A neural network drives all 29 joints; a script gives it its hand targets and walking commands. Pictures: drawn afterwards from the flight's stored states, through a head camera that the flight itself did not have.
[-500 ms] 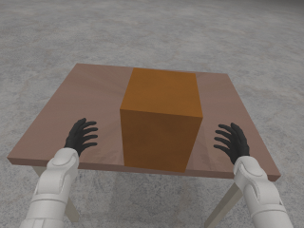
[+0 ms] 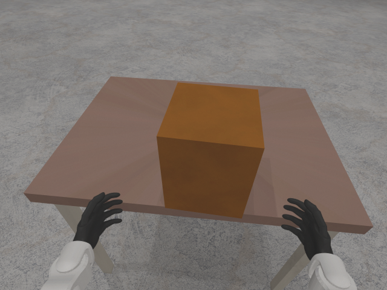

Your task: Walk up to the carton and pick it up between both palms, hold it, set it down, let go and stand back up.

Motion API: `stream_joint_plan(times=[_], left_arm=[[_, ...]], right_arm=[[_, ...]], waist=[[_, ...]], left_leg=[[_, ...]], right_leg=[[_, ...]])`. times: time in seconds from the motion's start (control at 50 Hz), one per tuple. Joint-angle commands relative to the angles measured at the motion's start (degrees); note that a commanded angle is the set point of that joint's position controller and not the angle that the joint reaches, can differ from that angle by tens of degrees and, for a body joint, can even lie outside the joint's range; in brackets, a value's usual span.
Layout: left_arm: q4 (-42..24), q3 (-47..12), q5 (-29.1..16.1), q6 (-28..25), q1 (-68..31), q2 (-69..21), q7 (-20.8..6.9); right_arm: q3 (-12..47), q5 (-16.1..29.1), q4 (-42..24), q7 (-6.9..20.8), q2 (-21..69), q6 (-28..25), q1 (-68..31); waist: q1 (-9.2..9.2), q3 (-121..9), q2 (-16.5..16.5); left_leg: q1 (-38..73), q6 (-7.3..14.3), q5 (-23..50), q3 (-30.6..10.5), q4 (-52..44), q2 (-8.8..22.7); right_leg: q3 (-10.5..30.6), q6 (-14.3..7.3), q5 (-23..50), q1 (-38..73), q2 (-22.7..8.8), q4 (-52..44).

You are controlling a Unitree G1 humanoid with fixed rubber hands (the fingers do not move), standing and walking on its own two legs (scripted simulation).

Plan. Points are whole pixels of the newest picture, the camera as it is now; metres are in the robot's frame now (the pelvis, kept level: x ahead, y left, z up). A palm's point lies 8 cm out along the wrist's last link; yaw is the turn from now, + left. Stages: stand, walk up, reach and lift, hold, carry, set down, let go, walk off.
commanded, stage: set down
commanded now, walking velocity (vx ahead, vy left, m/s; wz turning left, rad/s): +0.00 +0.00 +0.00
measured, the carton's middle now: (209, 150) +0.46 +0.00 +0.06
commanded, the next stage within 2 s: let go in 1.16 s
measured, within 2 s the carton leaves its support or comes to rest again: neither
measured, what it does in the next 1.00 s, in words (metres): stands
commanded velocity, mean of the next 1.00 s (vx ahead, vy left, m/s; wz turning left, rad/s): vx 0.00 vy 0.00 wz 0.00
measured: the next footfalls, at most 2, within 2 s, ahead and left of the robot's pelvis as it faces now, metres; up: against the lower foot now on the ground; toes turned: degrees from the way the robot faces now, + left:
none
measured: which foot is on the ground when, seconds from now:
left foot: down 0.00-1.00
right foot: down 0.00-1.00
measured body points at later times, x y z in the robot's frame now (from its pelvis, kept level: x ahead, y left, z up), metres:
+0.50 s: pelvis +0.02 +0.01 +0.00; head +0.02 +0.01 +0.45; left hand +0.22 +0.25 -0.02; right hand +0.21 -0.19 -0.02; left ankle +0.01 +0.08 -0.75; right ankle +0.02 -0.08 -0.75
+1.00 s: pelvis +0.00 -0.01 +0.00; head +0.01 +0.00 +0.45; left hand +0.18 +0.24 -0.08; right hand +0.18 -0.21 -0.08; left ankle +0.01 +0.08 -0.75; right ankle +0.02 -0.08 -0.75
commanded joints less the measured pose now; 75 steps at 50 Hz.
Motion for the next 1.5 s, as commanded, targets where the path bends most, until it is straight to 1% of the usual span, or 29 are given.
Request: stream_joint_plan(times=[0.0,0.02,0.06,0.12,0.18,0.22,0.28,0.32,0.34,0.36,0.44,0.48,0.54,0.58,0.62,0.68,0.72,0.74,0.78,0.86,0.9,0.94,1.1,1.18,1.3,1.34,1.44,1.46,1.48], left_arm=[[-10.1,3.1,2.1,-6.0,-6.8,7.6,0.4],[-12.3,2.7,2.8,-6.4,-5.9,7.7,0.5],[-14.1,1.4,2.9,-6.4,-5.7,7.1,1.1],[-13.1,1.6,2.9,-5.8,-6.2,7.7,1.3],[-10.0,1.3,3.1,-5.4,-2.3,6.9,0.5],[-10.3,1.7,2.7,-5.5,1.7,6.9,0.2],[-6.4,1.7,3.9,-5.2,6.7,5.6,-0.7],[-5.4,1.7,2.9,-5.5,6.5,5.3,-1.0],[-3.7,2.1,3.9,-5.4,8.0,5.1,-1.2],[-3.1,2.1,4.2,-5.6,8.4,4.3,-1.3],[-1.9,1.9,7.1,-6.7,9.8,4.2,-0.8],[-4.0,1.3,6.9,-7.8,7.8,4.5,-0.1],[-1.2,1.0,9.6,-7.5,6.7,3.7,0.6],[-4.1,1.1,10.3,-8.1,6.2,4.3,1.7],[-3.7,0.4,10.1,-8.7,4.6,4.1,2.6],[4.6,-0.2,12.1,-7.9,4.6,2.7,2.6],[6.3,0.3,11.5,-7.5,4.6,3.6,2.3],[5.6,0.3,10.6,-7.5,3.3,4.0,2.1],[10.2,-0.5,10.4,-7.1,3.4,2.6,2.0],[13.6,-0.5,9.5,-6.3,1.4,3.1,1.0],[16.8,-0.4,10.9,-5.6,2.0,2.2,0.6],[15.3,0.2,10.8,-5.1,0.2,2.8,0.6],[13.2,1.7,15.7,-1.5,-0.3,2.2,3.5],[12.8,2.2,16.3,-1.1,-1.6,3.1,4.0],[14.7,1.9,16.1,-2.0,1.1,2.3,3.4],[14.4,2.2,16.2,-2.7,1.1,2.2,3.1],[16.4,1.7,15.5,-2.8,2.8,1.1,1.9],[11.6,0.2,14.6,-3.2,3.5,0.9,2.4],[12.6,0.2,14.4,-3.2,3.5,0.9,2.7]], right_arm=[[-1.2,0.0,-5.4,0.3,-3.7,-4.5,-4.5],[-0.9,0.3,-5.0,0.3,-3.4,-4.9,-3.1],[-1.8,0.6,-4.5,0.7,-3.5,-5.2,-1.8],[-2.5,-0.6,-3.8,0.7,-4.0,-5.0,-1.7],[-0.8,-1.1,-3.0,1.0,-3.8,-5.5,0.3],[0.2,-1.1,-5.1,0.7,-4.5,-7.0,2.4],[1.8,-1.9,-3.2,1.0,-5.6,-8.7,4.4],[2.0,-2.9,-2.9,0.8,-6.6,-9.8,4.3],[2.5,-3.0,-1.4,1.1,-6.7,-10.3,5.0],[2.3,-3.2,-1.1,1.0,-6.6,-11.1,5.3],[2.7,-2.6,3.6,2.1,-6.7,-13.6,7.1],[1.8,-3.0,3.8,2.2,-6.0,-14.8,6.4],[1.2,-4.3,11.4,3.4,-5.5,-15.4,6.5],[0.0,-4.5,11.1,3.8,-5.8,-16.1,6.2],[-0.1,-4.6,12.6,4.3,-5.6,-16.6,4.9],[-0.4,-6.4,20.3,5.2,-5.2,-16.7,3.9],[-0.4,-7.6,19.3,5.0,-5.8,-17.3,2.4],[-0.3,-7.3,19.0,5.0,-5.3,-17.7,1.4],[-0.1,-8.8,22.0,5.3,-5.4,-18.4,0.2],[-0.1,-11.1,24.2,4.6,-5.5,-19.4,-2.1],[0.5,-11.9,28.2,4.5,-5.7,-19.6,-2.0],[-0.1,-11.9,28.3,4.5,-5.6,-19.9,-3.3],[-0.4,-10.9,35.0,6.4,-5.4,-19.3,-3.2],[0.0,-11.3,34.7,6.8,-4.8,-20.0,-3.8],[0.3,-11.7,36.9,6.3,-6.8,-22.4,-2.1],[0.4,-12.0,37.4,6.3,-7.8,-23.4,-1.9],[0.3,-12.2,38.7,6.0,-8.8,-25.2,-2.2],[-2.2,-11.4,37.1,6.1,-8.9,-25.9,-3.1],[-1.5,-11.5,37.7,6.4,-9.0,-25.9,-3.0]], waist=[[0.34,-5.1,3.3],[0.14,-5.2,6.2],[-0.69,-5.2,8.6],[-1.58,-4.5,9.1],[-1.81,-4.3,5.5],[-0.96,-6.9,3.5],[-0.59,-6.8,0.2],[-0.79,-7.1,-3.5],[-0.19,-6.5,-2.6],[-0.8,-5.7,-3.4],[0.29,-4.4,1.8],[-0.29,-4.4,2.1],[-0.16,-0.8,6.8],[-0.43,-2.2,8.7],[-0.66,-3.1,8.1],[-1.05,0.4,8.2],[-0.96,0.0,4.3],[-0.86,-1.9,3.7],[-0.88,-2.4,2.7],[-0.89,-2.2,-3.8],[-1.32,-0.7,-3.8],[-0.96,-1.7,-3.0],[-1.2,-0.2,5.4],[-1.1,-0.3,3.4],[-2.18,-2.2,1.0],[-1.59,-4.4,0.2],[-2.61,-4.3,-2.1],[-2.33,-6.0,-0.8],[-2.44,-4.2,-1.1]], left_leg=[[4.1,-1.5,4.7,-7.1,-1.2,3.8],[4.7,-1.9,6.7,-7.0,-0.9,3.7],[4.8,-2.6,7.9,-7.7,-0.7,4.3],[2.2,-2.6,6.2,-7.9,-1.2,4.5],[3.2,-2.7,7.2,-7.3,-0.3,3.8],[4.9,-2.8,13.3,-7.3,1.0,3.4],[6.0,-2.9,16.9,-7.3,1.3,3.4],[6.9,-2.9,19.9,-7.7,1.6,3.3],[7.8,-3.1,20.4,-7.6,1.7,3.3],[8.1,-3.0,21.0,-7.8,1.9,3.2],[9.6,-3.8,20.9,-6.5,1.6,3.8],[9.8,-3.7,19.6,-6.3,1.6,3.7],[9.4,-4.0,17.0,-6.0,1.1,4.2],[9.0,-4.3,15.7,-6.3,0.8,4.8],[8.5,-3.9,13.4,-6.6,0.5,5.0],[3.9,-3.3,7.1,-6.1,0.1,4.8],[2.6,-3.0,6.2,-5.7,0.2,4.7],[3.4,-2.9,6.6,-5.5,0.8,4.4],[3.7,-3.2,5.2,-5.5,1.2,4.2],[3.7,-2.4,5.7,-4.9,2.1,3.4],[4.7,-2.7,5.4,-4.9,2.2,3.2],[3.3,-2.5,4.8,-4.2,2.1,3.1],[3.4,-3.4,1.9,-3.9,1.0,3.5],[2.8,-2.8,1.7,-3.5,2.4,2.8],[4.2,-2.5,6.2,-3.8,3.3,2.6],[4.1,-2.7,6.9,-4.1,3.7,2.6],[4.0,-2.9,8.9,-4.7,4.0,2.5],[5.1,-2.4,9.4,-4.3,3.6,2.9],[4.3,-2.4,10.1,-4.2,3.8,3.0]], right_leg=[[9.0,0.6,-3.9,0.4,-5.7,-3.8],[8.7,0.3,-2.0,0.2,-5.6,-3.3],[8.6,-0.6,-1.7,-0.6,-5.4,-3.3],[8.3,-0.5,-2.5,0.3,-5.6,-3.2],[8.0,-0.1,-0.9,0.0,-5.7,-3.3],[7.1,0.0,5.3,1.6,-4.8,-2.6],[6.4,0.0,9.1,3.2,-4.3,-2.6],[5.4,0.4,12.4,3.6,-3.3,-2.2],[5.4,0.3,12.1,3.0,-3.5,-2.3],[4.9,0.4,11.8,2.3,-3.1,-2.5],[5.0,-0.4,8.7,1.4,-3.1,-3.1],[5.2,-0.4,7.7,0.0,-3.2,-3.2],[5.1,-1.3,2.8,-2.1,-3.4,-3.8],[4.6,-1.7,2.4,-1.1,-3.1,-2.8],[4.9,-1.6,1.4,-1.1,-3.1,-2.3],[5.0,-1.5,-3.3,-2.6,-3.9,-2.0],[4.9,-1.0,-2.9,-1.8,-3.7,-1.6],[5.2,-1.1,-2.2,-1.4,-4.0,-1.2],[4.8,-0.8,-3.9,-1.7,-3.7,-1.2],[5.0,0.3,-2.8,-2.1,-4.3,-1.2],[4.6,0.5,-3.3,-2.7,-4.3,-1.5],[4.7,0.6,-2.4,-1.7,-4.4,-0.8],[4.6,0.3,-7.2,-2.1,-4.9,-0.8],[5.6,0.8,-5.7,-3.2,-6.6,-1.1],[4.7,1.6,5.6,-1.1,-5.9,1.1],[4.6,2.1,7.1,-0.1,-5.6,1.8],[4.3,2.9,12.0,0.7,-5.8,2.4],[3.3,1.7,11.2,0.5,-3.4,2.4],[3.5,1.2,10.1,-0.3,-3.6,1.8]])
